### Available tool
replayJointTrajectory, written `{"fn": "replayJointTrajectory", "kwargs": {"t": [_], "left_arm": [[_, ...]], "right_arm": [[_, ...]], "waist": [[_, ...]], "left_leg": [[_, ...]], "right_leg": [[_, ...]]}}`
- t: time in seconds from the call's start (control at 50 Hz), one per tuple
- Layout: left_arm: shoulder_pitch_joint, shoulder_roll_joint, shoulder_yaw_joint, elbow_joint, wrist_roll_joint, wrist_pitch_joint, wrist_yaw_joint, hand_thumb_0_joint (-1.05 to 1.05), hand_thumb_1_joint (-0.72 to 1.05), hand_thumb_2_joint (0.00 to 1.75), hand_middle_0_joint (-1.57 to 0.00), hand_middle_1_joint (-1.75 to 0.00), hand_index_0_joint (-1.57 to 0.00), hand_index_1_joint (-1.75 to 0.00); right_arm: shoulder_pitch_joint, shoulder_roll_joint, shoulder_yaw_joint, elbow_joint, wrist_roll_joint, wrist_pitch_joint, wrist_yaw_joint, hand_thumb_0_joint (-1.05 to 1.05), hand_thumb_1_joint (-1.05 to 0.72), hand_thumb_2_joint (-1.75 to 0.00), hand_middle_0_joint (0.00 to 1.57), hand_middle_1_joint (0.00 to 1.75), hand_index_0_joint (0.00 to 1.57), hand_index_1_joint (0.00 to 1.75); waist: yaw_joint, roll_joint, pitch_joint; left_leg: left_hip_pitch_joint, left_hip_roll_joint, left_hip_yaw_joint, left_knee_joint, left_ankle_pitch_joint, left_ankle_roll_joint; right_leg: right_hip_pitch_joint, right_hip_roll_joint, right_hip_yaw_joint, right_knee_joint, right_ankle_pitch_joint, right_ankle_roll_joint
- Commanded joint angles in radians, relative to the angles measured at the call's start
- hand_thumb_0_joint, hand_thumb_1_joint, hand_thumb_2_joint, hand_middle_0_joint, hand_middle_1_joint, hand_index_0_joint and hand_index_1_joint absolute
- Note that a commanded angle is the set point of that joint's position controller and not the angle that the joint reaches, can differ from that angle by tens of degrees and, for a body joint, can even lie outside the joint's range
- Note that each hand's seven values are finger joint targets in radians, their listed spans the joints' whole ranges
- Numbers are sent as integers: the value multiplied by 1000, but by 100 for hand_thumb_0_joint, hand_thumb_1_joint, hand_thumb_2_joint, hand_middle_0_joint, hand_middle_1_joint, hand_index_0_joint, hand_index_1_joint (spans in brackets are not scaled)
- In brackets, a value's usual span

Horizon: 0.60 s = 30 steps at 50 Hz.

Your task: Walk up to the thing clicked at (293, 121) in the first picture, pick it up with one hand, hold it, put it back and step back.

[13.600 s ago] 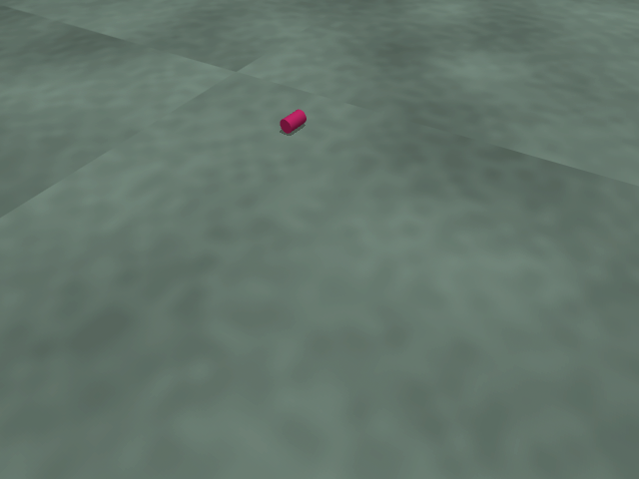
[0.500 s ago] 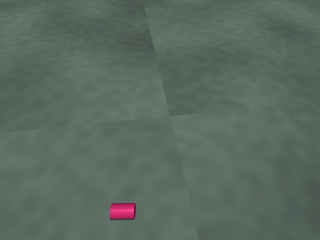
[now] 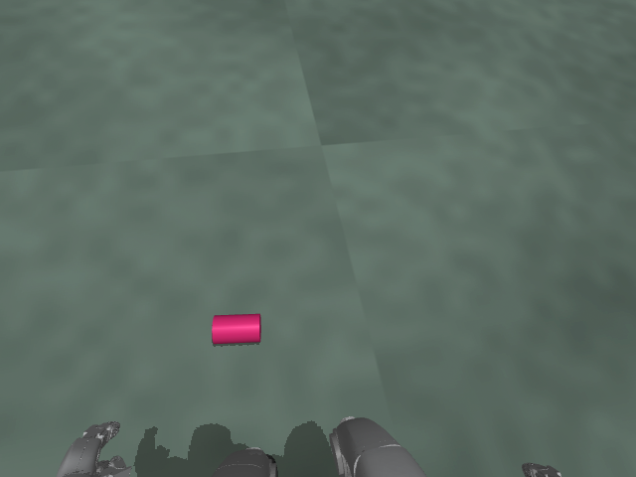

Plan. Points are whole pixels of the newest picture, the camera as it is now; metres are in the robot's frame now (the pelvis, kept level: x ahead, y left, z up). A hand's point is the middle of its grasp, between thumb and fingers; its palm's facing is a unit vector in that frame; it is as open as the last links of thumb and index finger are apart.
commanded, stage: walk up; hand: left
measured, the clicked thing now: (237, 328) +0.50 +0.19 -0.72
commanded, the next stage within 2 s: stand in 2.00 s
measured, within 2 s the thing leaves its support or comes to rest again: neither
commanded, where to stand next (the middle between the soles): +0.12 -0.07 m, yaw +3 degrees
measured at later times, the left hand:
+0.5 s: hand out of the picture +0.00 +0.23 -0.14, palm faces -0.02 -0.91 -0.41, open 7.4 cm
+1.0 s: hand out of the picture -0.20 +0.20 -0.15, palm faces -0.02 -0.92 -0.39, open 7.4 cm
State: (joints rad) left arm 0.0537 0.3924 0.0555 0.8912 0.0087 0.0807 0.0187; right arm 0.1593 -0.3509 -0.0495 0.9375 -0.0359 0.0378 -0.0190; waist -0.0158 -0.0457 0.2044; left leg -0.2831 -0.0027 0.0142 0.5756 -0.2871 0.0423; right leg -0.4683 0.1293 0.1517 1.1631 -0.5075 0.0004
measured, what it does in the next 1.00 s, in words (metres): walks backwards: right foot, then left foot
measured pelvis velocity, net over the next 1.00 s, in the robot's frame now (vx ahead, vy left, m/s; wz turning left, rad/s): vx -0.24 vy -0.06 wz -0.06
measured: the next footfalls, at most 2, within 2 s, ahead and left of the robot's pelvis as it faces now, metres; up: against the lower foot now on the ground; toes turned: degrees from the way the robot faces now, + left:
right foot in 0.20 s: -0.04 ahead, -0.14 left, +0.00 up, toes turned +0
left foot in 0.56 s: -0.13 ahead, +0.10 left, +0.00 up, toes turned -1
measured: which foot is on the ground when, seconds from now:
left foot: down 0.00-0.24, up 0.26-0.54, down 0.56-0.92, up 0.94-1.00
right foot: up 0.00-0.18, down 0.20-0.60, up 0.62-0.88, down 0.90-1.00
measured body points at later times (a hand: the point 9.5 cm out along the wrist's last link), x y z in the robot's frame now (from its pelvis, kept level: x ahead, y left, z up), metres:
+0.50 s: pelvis -0.12 -0.03 -0.01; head -0.05 -0.04 +0.44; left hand +0.00 +0.28 -0.11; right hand -0.02 -0.35 -0.13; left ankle -0.17 +0.11 -0.69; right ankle -0.08 -0.14 -0.73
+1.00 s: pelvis -0.24 -0.06 -0.01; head -0.24 -0.07 +0.44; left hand -0.19 +0.25 -0.12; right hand -0.14 -0.38 -0.12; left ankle -0.19 +0.09 -0.71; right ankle -0.27 -0.19 -0.73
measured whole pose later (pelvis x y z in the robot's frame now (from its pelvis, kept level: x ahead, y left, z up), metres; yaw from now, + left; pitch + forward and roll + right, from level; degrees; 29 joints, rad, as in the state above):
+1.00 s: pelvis -0.24 -0.06 -0.01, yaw -4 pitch -4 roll -1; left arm 0.29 0.35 0.06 0.95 0.04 0.00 -0.01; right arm 0.17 -0.41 -0.06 0.87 -0.02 0.04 0.00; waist 0.04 0.05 0.06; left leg -0.38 0.02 -0.09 0.82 -0.48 0.00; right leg -0.18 0.03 0.06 0.61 -0.38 0.00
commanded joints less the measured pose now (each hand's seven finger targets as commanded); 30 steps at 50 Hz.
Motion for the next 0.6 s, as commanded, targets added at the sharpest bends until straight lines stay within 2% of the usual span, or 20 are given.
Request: {"fn": "replayJointTrajectory", "kwargs": {"t": [0.0, 0.02, 0.06, 0.12, 0.18, 0.2, 0.22, 0.24, 0.26, 0.28, 0.3, 0.32, 0.34, 0.38, 0.46, 0.5, 0.52, 0.54, 0.56, 0.58], "left_arm": [[39, 166, 56, -96, 13, -28, 14, 0, 90, 90, -20, -30, -20, -30], [23, 168, 58, -105, 13, -31, 12, 0, 90, 90, -20, -30, -20, -30], [51, 156, 57, -111, 12, -35, 10, 0, 90, 90, -20, -30, -20, -30], [111, 155, 64, -94, 15, -40, 4, 0, 90, 90, -20, -30, -20, -30], [208, 158, 72, -52, 28, -47, -1, 0, 90, 90, -20, -30, -20, -30], [197, 209, 88, -62, 36, -52, -2, 0, 90, 90, -20, -30, -20, -30], [170, 273, 103, -86, 31, -53, -5, 0, 90, 90, -20, -30, -20, -30], [96, 341, 109, -121, 37, -54, -5, 0, 90, 90, -20, -30, -20, -30], [65, 313, 106, -146, 34, -58, -4, 0, 90, 90, -20, -30, -20, -30], [57, 263, 98, -154, 29, -57, -3, 0, 90, 90, -20, -30, -20, -30], [35, 222, 89, -167, 22, -61, 2, 0, 90, 90, -20, -30, -20, -30], [12, 215, 90, -170, 24, -58, 5, 0, 90, 90, -20, -30, -20, -30], [21, 197, 92, -174, 28, -53, 6, 0, 90, 90, -20, -30, -20, -30], [67, 188, 85, -190, 37, -45, 8, 0, 90, 90, -20, -30, -20, -30], [119, 182, 92, -216, 45, -29, 13, 0, 90, 90, -20, -30, -20, -30], [118, 193, 91, -226, 29, -17, 8, 0, 90, 90, -20, -30, -20, -30], [107, 196, 87, -231, 20, -10, 2, 0, 90, 90, -20, -30, -20, -30], [96, 188, 80, -239, 18, -3, -3, 0, 90, 90, -20, -30, -20, -30], [108, 150, 69, -243, 14, -1, -7, 0, 90, 90, -20, -30, -20, -30], [87, 137, 70, -248, 9, -5, -5, 0, 90, 90, -20, -30, -20, -30]], "right_arm": [[30, -259, -77, -90, 17, -26, -35, 0, -90, -90, 20, 30, 20, 30], [46, -265, -78, -95, 18, -25, -36, 0, -90, -90, 20, 30, 20, 30], [39, -274, -77, -106, 16, -24, -34, 0, -90, -90, 20, 30, 20, 30], [-14, -289, -78, -132, 17, -14, -25, 0, -90, -90, 20, 30, 20, 30], [-80, -287, -72, -151, 27, -4, -16, 0, -90, -90, 20, 30, 20, 30], [-77, -259, -64, -156, 34, -4, -12, 0, -90, -90, 20, 30, 20, 30], [-91, -216, -51, -171, 40, -3, -11, 0, -90, -90, 20, 30, 20, 30], [-96, -219, -60, -163, 39, 3, -27, 0, -90, -90, 20, 30, 20, 30], [-59, -247, -68, -148, 40, 5, -27, 0, -90, -90, 20, 30, 20, 30], [-24, -256, -62, -129, 40, 2, -21, 0, -90, -90, 20, 30, 20, 30], [-8, -246, -54, -115, 49, 0, -18, 0, -90, -90, 20, 30, 20, 30], [10, -222, -45, -112, 50, -3, -23, 0, -90, -90, 20, 30, 20, 30], [8, -219, -41, -114, 44, -8, -28, 0, -90, -90, 20, 30, 20, 30], [11, -219, -36, -132, 40, -17, -32, 0, -90, -90, 20, 30, 20, 30], [32, -202, -38, -153, 25, -35, -38, 0, -90, -90, 20, 30, 20, 30], [87, -203, -46, -138, 14, -43, -36, 0, -90, -90, 20, 30, 20, 30], [111, -204, -53, -127, 8, -46, -34, 0, -90, -90, 20, 30, 20, 30], [117, -218, -63, -122, 3, -47, -32, 0, -90, -90, 20, 30, 20, 30], [100, -289, -82, -131, -13, -46, -30, 0, -90, -90, 20, 30, 20, 30], [36, -383, -97, -156, -18, -41, -22, 0, -90, -90, 20, 30, 20, 30]], "waist": [[-12, 152, -271], [-28, 155, -262], [-29, 174, -274], [-6, 207, -301], [49, 166, -302], [45, 58, -282], [47, -122, -222], [73, -268, -190], [51, -204, -147], [35, -138, -139], [17, -80, -154], [3, -102, -172], [17, -94, -182], [46, -94, -199], [66, -168, -271], [43, -151, -319], [25, -114, -321], [18, -81, -320], [27, 70, -316], [24, 264, -273]], "left_leg": [[399, 257, -254, -49, 701, 171], [372, 258, -250, -50, 689, 180], [372, 279, -246, -41, 681, 192], [254, 264, -214, -15, 560, 165], [81, 228, -179, 45, 351, 101], [-48, 159, -147, 105, 211, 44], [-176, -12, -81, 249, -61, -18], [-140, -88, -84, 521, -373, -41], [-106, -62, -162, 632, -385, -48], [-118, -67, -177, 638, -330, -44], [-145, -96, -197, 645, -282, -40], [-166, -109, -178, 655, -260, -45], [-170, -109, -161, 652, -246, -54], [-197, -98, -127, 544, -244, -67], [-186, -20, -60, 180, -246, -67], [-86, -15, -29, -53, -87, -53], [-3, -37, 22, -176, 54, -50], [87, -12, -18, -232, 171, -33], [190, 150, -255, -214, 234, 28], [160, 360, -495, -252, 319, 159]], "right_leg": [[-93, -50, 14, -133, 13, 33], [-66, -53, 0, -166, 5, 37], [-18, -83, -30, -282, 0, 35], [133, -106, -98, -472, 58, 14], [314, -119, -119, -713, 324, -25], [350, -209, 26, -717, 423, -70], [308, -353, 240, -778, 456, -164], [131, -534, 413, -851, 540, -329], [46, -537, 410, -848, 571, -331], [85, -476, 301, -820, 609, -292], [154, -389, 168, -756, 722, -240], [187, -356, 104, -729, 760, -217], [209, -320, 66, -713, 746, -201], [303, -302, 51, -680, 766, -205], [494, -332, 62, -607, 830, -212], [502, -314, 43, -510, 811, -178], [439, -292, 18, -465, 729, -150], [337, -274, 19, -452, 606, -116], [114, -199, -5, -378, 366, -67], [-52, -36, -90, -199, -54, -26]]}}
